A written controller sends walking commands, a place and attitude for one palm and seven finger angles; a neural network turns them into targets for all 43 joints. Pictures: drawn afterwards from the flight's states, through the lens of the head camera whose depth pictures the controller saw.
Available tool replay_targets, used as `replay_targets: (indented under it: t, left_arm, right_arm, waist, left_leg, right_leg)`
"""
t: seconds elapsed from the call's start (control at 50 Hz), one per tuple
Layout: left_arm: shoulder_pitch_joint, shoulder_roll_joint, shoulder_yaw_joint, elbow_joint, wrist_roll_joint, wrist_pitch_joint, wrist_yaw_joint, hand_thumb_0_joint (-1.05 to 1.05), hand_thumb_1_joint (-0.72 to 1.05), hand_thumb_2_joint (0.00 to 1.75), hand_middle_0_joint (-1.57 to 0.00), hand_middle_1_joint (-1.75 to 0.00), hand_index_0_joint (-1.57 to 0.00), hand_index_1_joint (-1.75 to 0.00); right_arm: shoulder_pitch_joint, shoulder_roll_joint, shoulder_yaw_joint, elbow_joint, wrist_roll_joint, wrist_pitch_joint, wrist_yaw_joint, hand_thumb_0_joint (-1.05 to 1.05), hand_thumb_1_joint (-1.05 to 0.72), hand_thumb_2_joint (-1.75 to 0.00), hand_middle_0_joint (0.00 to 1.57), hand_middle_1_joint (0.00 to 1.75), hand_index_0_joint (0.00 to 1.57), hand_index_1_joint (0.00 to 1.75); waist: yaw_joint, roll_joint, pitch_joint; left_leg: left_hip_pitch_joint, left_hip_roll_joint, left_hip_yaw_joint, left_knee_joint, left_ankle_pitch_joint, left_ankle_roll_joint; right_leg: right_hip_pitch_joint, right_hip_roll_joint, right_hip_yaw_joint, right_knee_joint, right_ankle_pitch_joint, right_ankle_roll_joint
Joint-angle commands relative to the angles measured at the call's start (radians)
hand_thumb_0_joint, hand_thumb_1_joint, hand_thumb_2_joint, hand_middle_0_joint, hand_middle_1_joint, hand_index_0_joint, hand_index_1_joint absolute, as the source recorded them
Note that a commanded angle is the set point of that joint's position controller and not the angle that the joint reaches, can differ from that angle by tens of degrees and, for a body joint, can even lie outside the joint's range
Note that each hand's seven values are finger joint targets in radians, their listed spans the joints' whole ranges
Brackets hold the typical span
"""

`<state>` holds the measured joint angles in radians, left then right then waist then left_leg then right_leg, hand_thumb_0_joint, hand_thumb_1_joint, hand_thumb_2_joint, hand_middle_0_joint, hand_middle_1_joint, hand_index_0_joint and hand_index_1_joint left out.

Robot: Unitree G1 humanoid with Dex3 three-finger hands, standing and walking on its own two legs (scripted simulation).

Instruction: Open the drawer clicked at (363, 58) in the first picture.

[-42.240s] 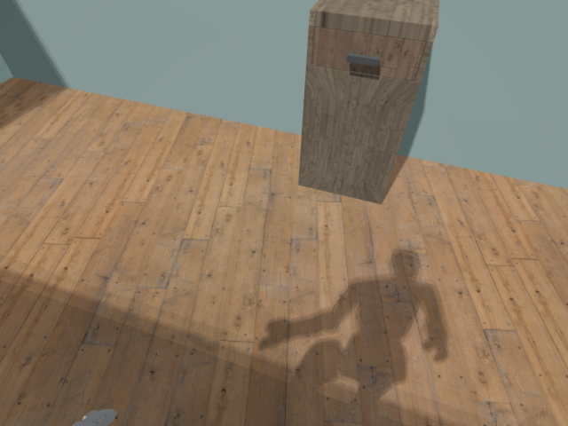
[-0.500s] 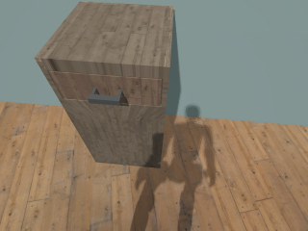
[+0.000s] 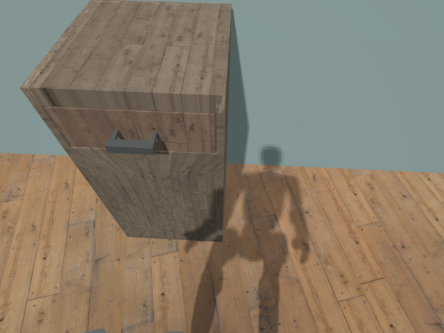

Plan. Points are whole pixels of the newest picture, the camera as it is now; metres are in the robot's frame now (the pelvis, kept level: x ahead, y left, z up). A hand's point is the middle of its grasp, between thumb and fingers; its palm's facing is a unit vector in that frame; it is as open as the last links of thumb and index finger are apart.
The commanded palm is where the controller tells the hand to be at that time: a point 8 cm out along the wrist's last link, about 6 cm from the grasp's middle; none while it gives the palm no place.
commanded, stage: come to a stop and stand still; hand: left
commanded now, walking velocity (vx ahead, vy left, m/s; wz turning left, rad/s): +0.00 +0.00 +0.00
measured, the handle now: (133, 140) +0.52 +0.27 -0.03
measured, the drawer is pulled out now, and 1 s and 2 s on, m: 0.00 0.00 0.00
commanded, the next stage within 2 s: look again from close up in 0.58 s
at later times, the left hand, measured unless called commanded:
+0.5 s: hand out of the picture -0.01 +0.17 -0.16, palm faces +0.00 -0.98 -0.21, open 7.3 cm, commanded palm none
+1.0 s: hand out of the picture -0.01 +0.14 -0.16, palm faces +0.02 -0.99 -0.16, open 7.3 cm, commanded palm none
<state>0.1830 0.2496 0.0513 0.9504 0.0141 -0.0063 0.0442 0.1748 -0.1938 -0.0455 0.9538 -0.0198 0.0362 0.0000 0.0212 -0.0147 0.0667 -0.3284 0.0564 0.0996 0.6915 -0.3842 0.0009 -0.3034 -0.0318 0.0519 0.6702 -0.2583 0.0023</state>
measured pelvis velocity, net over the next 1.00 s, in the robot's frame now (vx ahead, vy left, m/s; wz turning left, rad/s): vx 0.00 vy -0.01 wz -0.03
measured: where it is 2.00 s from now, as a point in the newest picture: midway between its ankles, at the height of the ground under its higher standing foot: outside the picture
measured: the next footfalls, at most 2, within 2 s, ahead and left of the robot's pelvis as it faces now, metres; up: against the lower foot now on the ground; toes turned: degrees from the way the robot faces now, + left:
none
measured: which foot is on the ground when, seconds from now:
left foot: down 0.00-1.00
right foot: down 0.00-1.00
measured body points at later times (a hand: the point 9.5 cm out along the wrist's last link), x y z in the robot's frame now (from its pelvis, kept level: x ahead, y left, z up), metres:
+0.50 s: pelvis -0.04 -0.01 +0.01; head -0.05 -0.02 +0.46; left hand -0.01 +0.22 -0.14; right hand -0.05 -0.24 -0.15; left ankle +0.01 +0.11 -0.72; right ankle -0.03 -0.12 -0.72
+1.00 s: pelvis +0.00 -0.01 +0.01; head +0.01 -0.02 +0.46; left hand -0.01 +0.19 -0.15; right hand -0.02 -0.22 -0.15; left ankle +0.01 +0.11 -0.72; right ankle -0.03 -0.12 -0.72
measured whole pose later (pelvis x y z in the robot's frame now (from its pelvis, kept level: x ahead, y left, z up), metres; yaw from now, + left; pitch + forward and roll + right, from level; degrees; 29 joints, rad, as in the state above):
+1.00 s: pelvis +0.00 -0.01 +0.01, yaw -2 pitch +0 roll +1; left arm 0.33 0.10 -0.01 1.12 0.01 -0.02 0.03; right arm 0.32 -0.12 0.01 1.12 -0.02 -0.01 -0.03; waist 0.00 0.00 0.00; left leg -0.23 0.02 0.03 0.50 -0.26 -0.01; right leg -0.20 0.01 0.00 0.52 -0.32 -0.02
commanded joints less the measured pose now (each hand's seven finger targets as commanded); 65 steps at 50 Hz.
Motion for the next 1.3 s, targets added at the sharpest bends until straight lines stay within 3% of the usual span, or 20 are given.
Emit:
replay_targets:
  t: [0.0, 0.02, 0.04, 0.06, 0.08, 0.1, 0.12, 0.14, 0.18, 0.22, 0.26, 0.28, 0.32, 0.38, 0.44, 0.48, 0.56, 0.86, 1.06, 1.28]
  left_arm:
    - [0.154, 0.151, 0.011, -0.035, 0.038, -0.045, 0.020, 0.00, 0.90, 0.90, -0.20, -0.30, -0.20, -0.30]
    - [0.146, 0.142, 0.016, -0.030, 0.028, -0.033, 0.022, 0.00, 0.90, 0.90, -0.20, -0.30, -0.20, -0.30]
    - [0.086, 0.136, 0.017, -0.041, 0.021, -0.030, 0.024, 0.00, 0.90, 0.90, -0.20, -0.30, -0.20, -0.30]
    - [0.054, 0.099, 0.009, -0.059, 0.011, -0.024, 0.026, 0.00, 0.90, 0.90, -0.20, -0.30, -0.20, -0.30]
    - [0.045, 0.075, 0.005, -0.074, 0.006, -0.013, 0.026, 0.00, 0.90, 0.90, -0.20, -0.30, -0.20, -0.30]
    - [0.055, 0.045, 0.002, -0.088, -0.001, 0.001, 0.026, 0.00, 0.90, 0.90, -0.20, -0.30, -0.20, -0.30]
    - [0.046, 0.018, -0.009, -0.088, -0.007, 0.008, 0.022, 0.00, 0.90, 0.90, -0.20, -0.30, -0.20, -0.30]
    - [0.052, 0.034, -0.011, -0.071, -0.008, 0.013, 0.020, 0.00, 0.90, 0.90, -0.20, -0.30, -0.20, -0.30]
    - [0.088, 0.023, -0.014, -0.050, -0.006, 0.017, 0.005, 0.00, 0.90, 0.90, -0.20, -0.30, -0.20, -0.30]
    - [0.200, 0.005, -0.019, 0.003, 0.001, 0.006, -0.010, 0.00, 0.90, 0.90, -0.20, -0.30, -0.20, -0.30]
    - [0.160, 0.056, -0.022, -0.005, 0.006, -0.011, -0.014, 0.00, 0.90, 0.90, -0.20, -0.30, -0.20, -0.30]
    - [0.125, 0.089, -0.018, -0.022, 0.005, -0.009, -0.016, 0.00, 0.90, 0.90, -0.20, -0.30, -0.20, -0.30]
    - [0.063, 0.084, -0.015, -0.035, 0.003, -0.003, -0.016, 0.00, 0.90, 0.90, -0.20, -0.30, -0.20, -0.30]
    - [0.071, 0.048, -0.019, -0.021, 0.002, -0.004, -0.017, 0.00, 0.90, 0.90, -0.20, -0.30, -0.20, -0.30]
    - [0.123, 0.028, -0.020, 0.003, -0.001, -0.003, -0.019, 0.00, 0.90, 0.90, -0.20, -0.30, -0.20, -0.30]
    - [0.160, 0.021, -0.019, 0.023, 0.001, -0.003, -0.021, 0.00, 0.90, 0.90, -0.20, -0.30, -0.20, -0.30]
    - [0.180, 0.006, -0.023, 0.059, -0.001, -0.012, -0.023, 0.00, 0.90, 0.90, -0.20, -0.30, -0.20, -0.30]
    - [0.221, -0.042, -0.038, 0.146, -0.002, -0.031, -0.012, 0.00, 0.90, 0.90, -0.20, -0.30, -0.20, -0.30]
    - [0.225, -0.050, -0.036, 0.160, 0.001, -0.030, -0.008, 0.00, 0.90, 0.90, -0.20, -0.30, -0.20, -0.30]
    - [0.213, -0.033, -0.031, 0.161, -0.001, -0.029, -0.007, 0.00, 0.90, 0.90, -0.20, -0.30, -0.20, -0.30]
  right_arm:
    - [-0.016, -0.027, -0.019, -0.148, 0.013, -0.046, -0.008, 0.00, -0.90, -0.90, 0.20, 0.30, 0.20, 0.30]
    - [-0.007, -0.036, -0.017, -0.128, 0.015, -0.037, -0.004, 0.00, -0.90, -0.90, 0.20, 0.30, 0.20, 0.30]
    - [0.053, -0.056, -0.021, -0.121, 0.013, -0.032, -0.004, 0.00, -0.90, -0.90, 0.20, 0.30, 0.20, 0.30]
    - [0.108, -0.068, -0.019, -0.107, 0.010, -0.036, -0.009, 0.00, -0.90, -0.90, 0.20, 0.30, 0.20, 0.30]
    - [0.174, -0.093, -0.019, -0.078, 0.008, -0.044, -0.011, 0.00, -0.90, -0.90, 0.20, 0.30, 0.20, 0.30]
    - [0.196, -0.140, -0.020, -0.069, -0.002, -0.051, -0.015, 0.00, -0.90, -0.90, 0.20, 0.30, 0.20, 0.30]
    - [0.191, -0.154, -0.019, -0.056, -0.007, -0.052, -0.016, 0.00, -0.90, -0.90, 0.20, 0.30, 0.20, 0.30]
    - [0.136, -0.135, -0.004, -0.048, -0.010, -0.056, -0.022, 0.00, -0.90, -0.90, 0.20, 0.30, 0.20, 0.30]
    - [0.054, -0.109, 0.007, -0.074, -0.010, -0.052, -0.025, 0.00, -0.90, -0.90, 0.20, 0.30, 0.20, 0.30]
    - [-0.005, -0.115, 0.010, -0.083, -0.004, -0.040, -0.019, 0.00, -0.90, -0.90, 0.20, 0.30, 0.20, 0.30]
    - [0.055, -0.053, 0.009, -0.080, 0.007, -0.025, -0.016, 0.00, -0.90, -0.90, 0.20, 0.30, 0.20, 0.30]
    - [0.096, -0.044, 0.009, -0.072, 0.004, -0.022, -0.011, 0.00, -0.90, -0.90, 0.20, 0.30, 0.20, 0.30]
    - [0.139, -0.044, 0.006, -0.028, -0.001, -0.016, -0.007, 0.00, -0.90, -0.90, 0.20, 0.30, 0.20, 0.30]
    - [0.205, -0.045, 0.014, 0.011, -0.003, -0.025, -0.009, 0.00, -0.90, -0.90, 0.20, 0.30, 0.20, 0.30]
    - [0.189, -0.064, 0.018, 0.022, -0.006, -0.038, -0.014, 0.00, -0.90, -0.90, 0.20, 0.30, 0.20, 0.30]
    - [0.177, -0.074, 0.020, 0.027, -0.007, -0.041, -0.015, 0.00, -0.90, -0.90, 0.20, 0.30, 0.20, 0.30]
    - [0.216, -0.054, 0.028, 0.060, -0.004, -0.048, -0.018, 0.00, -0.90, -0.90, 0.20, 0.30, 0.20, 0.30]
    - [0.241, -0.017, 0.040, 0.135, 0.009, -0.068, -0.031, 0.00, -0.90, -0.90, 0.20, 0.30, 0.20, 0.30]
    - [0.198, -0.011, 0.039, 0.147, 0.008, -0.067, -0.036, 0.00, -0.90, -0.90, 0.20, 0.30, 0.20, 0.30]
    - [0.179, -0.025, 0.041, 0.149, 0.008, -0.068, -0.042, 0.00, -0.90, -0.90, 0.20, 0.30, 0.20, 0.30]
  waist:
    - [0.001, -0.015, -0.098]
    - [-0.002, -0.153, -0.116]
    - [-0.045, -0.285, -0.135]
    - [-0.068, -0.331, -0.134]
    - [-0.087, -0.196, -0.158]
    - [-0.080, 0.035, -0.153]
    - [-0.075, 0.282, -0.082]
    - [-0.042, 0.369, -0.004]
    - [-0.003, 0.221, 0.065]
    - [0.049, 0.067, 0.031]
    - [-0.015, -0.136, 0.020]
    - [-0.037, -0.125, 0.003]
    - [-0.061, -0.136, 0.048]
    - [-0.072, -0.082, 0.047]
    - [-0.030, 0.061, 0.045]
    - [-0.011, 0.071, 0.046]
    - [-0.015, 0.021, 0.014]
    - [-0.019, 0.019, -0.011]
    - [-0.017, 0.004, 0.017]
    - [-0.016, 0.018, -0.030]
  left_leg:
    - [-0.249, -0.091, -0.037, 0.155, -0.183, 0.002]
    - [-0.195, -0.081, -0.031, 0.127, -0.090, 0.006]
    - [-0.146, -0.064, -0.037, 0.081, -0.016, 0.011]
    - [-0.019, -0.051, -0.045, -0.016, 0.112, 0.022]
    - [0.143, -0.003, -0.104, -0.079, 0.397, 0.041]
    - [0.197, 0.129, -0.258, -0.137, 0.598, 0.100]
    - [0.134, 0.218, -0.355, -0.270, 0.695, 0.167]
    - [0.062, 0.228, -0.381, -0.323, 0.620, 0.201]
    - [-0.078, 0.184, -0.295, -0.324, 0.372, 0.187]
    - [-0.136, 0.089, -0.191, -0.221, 0.103, 0.109]
    - [-0.038, -0.040, -0.080, -0.077, -0.037, 0.023]
    - [0.038, -0.045, -0.071, -0.049, -0.034, 0.019]
    - [0.119, -0.043, -0.074, -0.035, 0.017, 0.023]
    - [0.139, -0.023, -0.114, -0.156, 0.046, 0.034]
    - [-0.001, 0.032, -0.201, -0.324, -0.077, 0.052]
    - [-0.061, 0.036, -0.206, -0.353, -0.140, 0.052]
    - [-0.028, 0.024, -0.185, -0.334, -0.057, 0.046]
    - [0.085, 0.040, -0.140, -0.288, 0.230, 0.037]
    - [0.123, 0.039, -0.124, -0.276, 0.300, 0.034]
    - [0.173, 0.043, -0.116, -0.266, 0.399, 0.029]
  right_leg:
    - [0.282, -0.187, 0.134, -0.073, 0.913, -0.130]
    - [0.236, -0.155, 0.165, -0.057, 0.827, -0.131]
    - [0.210, -0.128, 0.106, -0.035, 0.758, -0.126]
    - [0.097, -0.117, 0.069, -0.013, 0.694, -0.105]
    - [-0.017, -0.078, 0.034, 0.027, 0.505, -0.065]
    - [-0.098, 0.012, -0.025, 0.099, 0.148, -0.015]
    - [-0.105, 0.066, -0.074, 0.217, -0.273, 0.006]
    - [-0.118, 0.036, -0.018, 0.276, -0.357, -0.003]
    - [-0.054, 0.003, -0.024, 0.190, -0.289, -0.020]
    - [0.081, 0.007, -0.010, -0.082, -0.077, -0.021]
    - [-0.057, -0.137, 0.237, -0.321, -0.195, -0.090]
    - [-0.139, -0.187, 0.268, -0.399, -0.340, -0.123]
    - [-0.273, -0.138, 0.213, -0.425, -0.489, -0.106]
    - [-0.249, -0.078, 0.116, -0.357, -0.389, -0.077]
    - [-0.078, -0.022, 0.052, -0.283, -0.266, -0.054]
    - [-0.018, -0.019, 0.046, -0.274, -0.259, -0.050]
    - [0.011, -0.036, 0.060, -0.298, -0.224, -0.057]
    - [0.055, -0.047, 0.027, -0.259, 0.085, -0.055]
    - [0.056, -0.053, 0.026, -0.258, 0.184, -0.051]
    - [0.116, -0.057, 0.015, -0.250, 0.292, -0.051]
